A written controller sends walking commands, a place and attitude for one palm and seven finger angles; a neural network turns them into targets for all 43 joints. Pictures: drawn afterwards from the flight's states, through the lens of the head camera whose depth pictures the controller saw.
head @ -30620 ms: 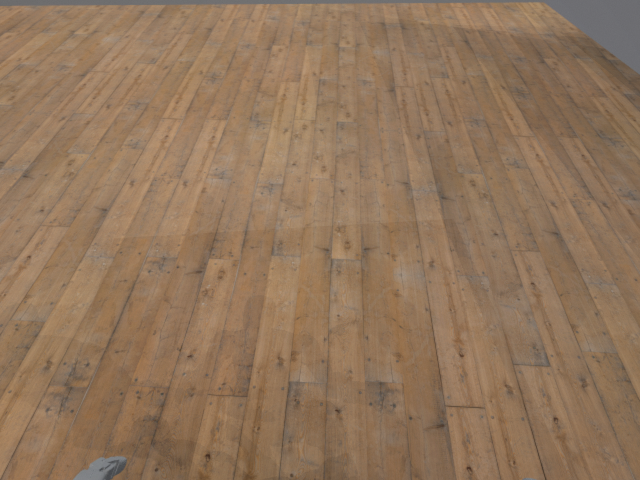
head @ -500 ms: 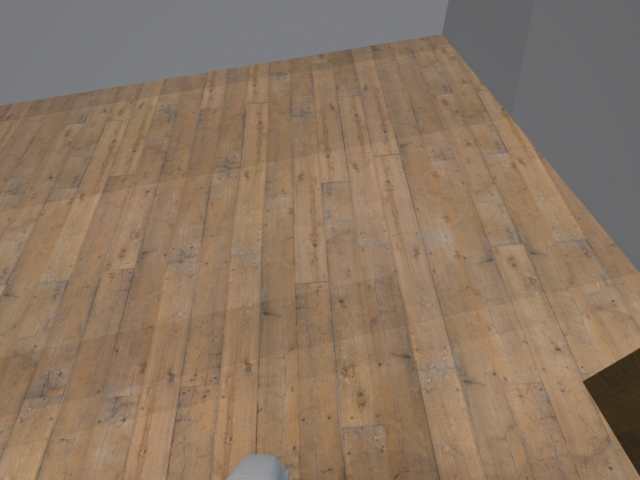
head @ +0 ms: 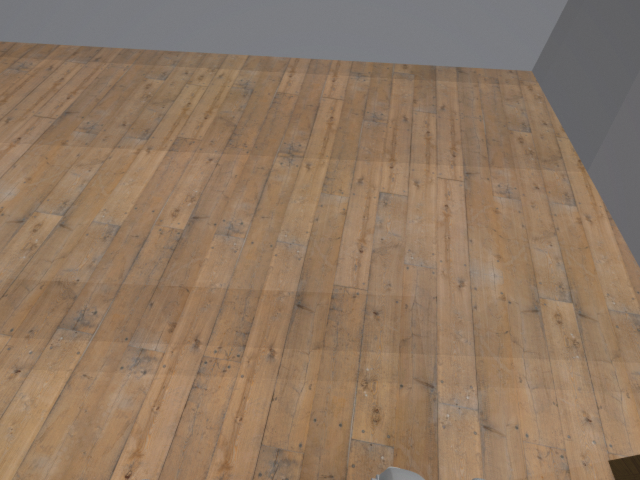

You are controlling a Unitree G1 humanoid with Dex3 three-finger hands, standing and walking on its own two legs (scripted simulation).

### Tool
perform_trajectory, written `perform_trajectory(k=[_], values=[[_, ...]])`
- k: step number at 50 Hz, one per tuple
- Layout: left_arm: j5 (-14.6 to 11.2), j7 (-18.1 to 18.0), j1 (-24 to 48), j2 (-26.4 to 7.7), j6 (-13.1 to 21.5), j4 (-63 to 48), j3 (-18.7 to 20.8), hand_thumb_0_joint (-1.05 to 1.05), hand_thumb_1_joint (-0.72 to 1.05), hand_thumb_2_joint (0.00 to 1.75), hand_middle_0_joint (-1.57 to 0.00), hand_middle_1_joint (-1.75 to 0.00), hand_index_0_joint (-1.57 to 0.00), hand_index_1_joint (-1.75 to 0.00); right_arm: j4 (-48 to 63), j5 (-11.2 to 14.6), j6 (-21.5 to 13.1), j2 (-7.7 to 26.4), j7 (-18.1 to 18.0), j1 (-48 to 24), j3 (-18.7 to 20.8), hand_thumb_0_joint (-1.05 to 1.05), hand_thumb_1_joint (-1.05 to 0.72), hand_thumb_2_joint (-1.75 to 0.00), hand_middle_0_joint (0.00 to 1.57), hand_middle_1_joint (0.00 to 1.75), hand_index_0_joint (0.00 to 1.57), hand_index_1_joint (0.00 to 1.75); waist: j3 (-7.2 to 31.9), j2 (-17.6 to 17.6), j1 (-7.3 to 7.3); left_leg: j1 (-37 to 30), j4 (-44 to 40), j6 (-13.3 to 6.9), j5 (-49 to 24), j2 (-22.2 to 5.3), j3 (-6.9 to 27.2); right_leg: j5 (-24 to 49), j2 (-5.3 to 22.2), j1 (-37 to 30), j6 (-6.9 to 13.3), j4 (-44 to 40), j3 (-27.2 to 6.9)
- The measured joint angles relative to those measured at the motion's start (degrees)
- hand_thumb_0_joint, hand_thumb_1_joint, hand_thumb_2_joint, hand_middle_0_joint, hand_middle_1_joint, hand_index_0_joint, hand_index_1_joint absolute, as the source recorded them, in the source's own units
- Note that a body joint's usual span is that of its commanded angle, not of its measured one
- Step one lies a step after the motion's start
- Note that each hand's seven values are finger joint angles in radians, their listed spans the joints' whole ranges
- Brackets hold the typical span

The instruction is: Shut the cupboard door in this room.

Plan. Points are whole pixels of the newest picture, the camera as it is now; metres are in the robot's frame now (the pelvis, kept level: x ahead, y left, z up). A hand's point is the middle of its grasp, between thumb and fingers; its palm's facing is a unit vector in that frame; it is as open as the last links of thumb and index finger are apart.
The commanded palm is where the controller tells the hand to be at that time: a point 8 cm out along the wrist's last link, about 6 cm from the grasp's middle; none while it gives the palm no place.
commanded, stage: turn or walk to find it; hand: left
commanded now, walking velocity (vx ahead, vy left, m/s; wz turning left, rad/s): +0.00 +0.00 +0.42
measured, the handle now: out of the picture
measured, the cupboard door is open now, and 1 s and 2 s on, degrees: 78 78 78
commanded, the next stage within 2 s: none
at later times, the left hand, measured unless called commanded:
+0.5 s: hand out of the picture +0.00 +0.15 -0.16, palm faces +0.24 -0.94 -0.26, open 7.4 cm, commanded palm none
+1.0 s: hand out of the picture -0.01 +0.19 -0.16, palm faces +0.43 -0.86 -0.25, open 7.4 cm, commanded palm none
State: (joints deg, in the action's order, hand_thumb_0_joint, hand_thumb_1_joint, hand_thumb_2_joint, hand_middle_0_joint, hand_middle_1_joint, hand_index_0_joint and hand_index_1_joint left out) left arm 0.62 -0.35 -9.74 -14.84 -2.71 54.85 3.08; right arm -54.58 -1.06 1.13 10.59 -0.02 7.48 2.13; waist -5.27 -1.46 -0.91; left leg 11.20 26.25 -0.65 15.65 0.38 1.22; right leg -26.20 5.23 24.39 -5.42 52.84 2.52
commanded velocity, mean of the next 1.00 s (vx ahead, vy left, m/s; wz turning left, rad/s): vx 0.00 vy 0.00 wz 0.42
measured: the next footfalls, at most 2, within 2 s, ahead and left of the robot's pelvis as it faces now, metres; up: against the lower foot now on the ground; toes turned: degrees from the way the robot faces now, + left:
right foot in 0.12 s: +0.06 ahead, -0.13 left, +0.00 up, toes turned -2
left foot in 0.62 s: -0.02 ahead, +0.10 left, +0.00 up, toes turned +22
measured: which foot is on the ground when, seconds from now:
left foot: down 0.00-0.14, up 0.16-0.60, down 0.62-1.00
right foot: up 0.00-0.10, down 0.12-0.62, up 0.64-1.00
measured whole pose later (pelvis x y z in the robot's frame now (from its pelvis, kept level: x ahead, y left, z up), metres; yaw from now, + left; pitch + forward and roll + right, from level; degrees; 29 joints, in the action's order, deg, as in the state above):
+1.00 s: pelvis +0.00 -0.03 +0.00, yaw +26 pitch +1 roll +1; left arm 0.4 -0.3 -8.7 -13.0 -2.0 53.8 2.5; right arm -55.0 -1.2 1.8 11.0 0.0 9.6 2.8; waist -4.6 0.1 0.6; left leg 13.6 28.2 0.1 15.2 1.3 3.2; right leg -23.8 3.3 19.4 -4.7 40.8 3.1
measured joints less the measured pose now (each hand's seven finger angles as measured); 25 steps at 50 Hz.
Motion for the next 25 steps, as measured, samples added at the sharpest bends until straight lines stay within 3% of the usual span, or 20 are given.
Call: perform_trajectory(k=[4,6,7,10,12,15,19,25], values=[[-0.2,0.1,2.0,1.3,0.7,-1.4,-0.5,0.01,0.91,0.89,-0.20,-0.30,-0.20,-0.30,-0.4,-0.2,0.5,0.4,0.0,1.7,0.6,0.01,-0.91,-0.90,0.20,0.30,0.21,0.30,0.0,1.2,1.41,1.0,1.8,1.1,0.8,0.4,1.9,1.6,-1.5,-3.6,0.4,-9.9,0.5],[-0.3,0.2,2.4,1.8,1.5,-2.2,-0.8,0.01,0.91,0.89,-0.20,-0.30,-0.20,-0.30,-0.7,0.0,0.8,0.8,0.1,2.9,1.0,0.01,-0.91,-0.90,0.20,0.30,0.21,0.30,0.3,1.7,1.84,2.2,4.0,2.0,1.9,0.9,2.8,7.2,-2.2,-7.1,0.8,-18.4,1.3],[-0.1,0.0,2.6,2.5,2.1,-2.3,-1.0,0.00,0.91,0.89,-0.20,-0.30,-0.20,-0.30,-0.9,0.2,0.9,1.4,0.1,3.2,1.3,0.01,-0.91,-0.90,0.20,0.30,0.21,0.30,0.2,3.0,2.04,3.1,6.2,2.3,2.7,0.5,3.6,9.2,-2.8,-7.8,2.8,-19.8,2.2],[0.3,-0.1,2.4,4.0,3.2,-3.2,-1.7,0.00,0.91,0.89,-0.20,-0.30,-0.20,-0.30,-1.6,0.3,2.2,2.5,0.1,3.9,2.1,0.01,-0.91,-0.90,0.20,0.30,0.21,0.30,-0.2,4.0,2.54,8.8,22.1,2.3,12.9,1.8,3.3,8.4,-1.9,-8.3,7.0,-18.7,4.4],[0.3,-0.4,1.7,4.7,3.1,-3.5,-1.9,0.00,0.91,0.89,-0.20,-0.30,-0.20,-0.30,-2.1,0.2,2.7,3.1,0.3,4.1,2.5,0.01,-0.91,-0.90,0.20,0.30,0.20,0.30,-0.4,3.9,2.42,12.3,32.8,2.6,12.1,1.8,2.2,8.6,-1.2,-9.5,7.7,-20.1,5.2],[0.4,-0.6,0.5,5.3,3.0,-3.0,-2.0,0.00,0.91,0.89,-0.20,-0.30,-0.20,-0.30,-2.5,0.1,3.1,3.6,0.8,4.2,2.7,0.01,-0.91,-0.90,0.20,0.30,0.20,0.30,-0.3,3.7,2.47,14.9,40.1,3.6,8.2,0.5,1.1,9.7,-0.6,-10.9,7.8,-22.6,6.6],[0.5,-0.6,-1.3,5.3,3.0,-2.1,-1.9,0.00,0.91,0.89,-0.20,-0.30,-0.20,-0.30,-3.0,0.1,3.3,3.6,1.0,4.3,2.5,0.01,-0.91,-0.90,0.20,0.30,0.20,0.30,-0.3,2.7,2.20,14.2,37.6,4.8,7.5,-1.3,0.3,10.3,0.3,-12.1,7.9,-24.5,8.6],[0.9,-0.4,-3.6,4.2,2.8,-0.5,-1.4,0.00,0.91,0.89,-0.20,-0.30,-0.21,-0.30,-3.2,0.5,3.2,3.1,0.9,2.2,1.6,0.01,-0.91,-0.90,0.20,0.30,0.20,0.30,-0.8,1.2,0.45,10.0,25.5,4.7,10.4,-2.3,-2.2,9.9,1.6,-12.2,7.3,-24.0,11.3]])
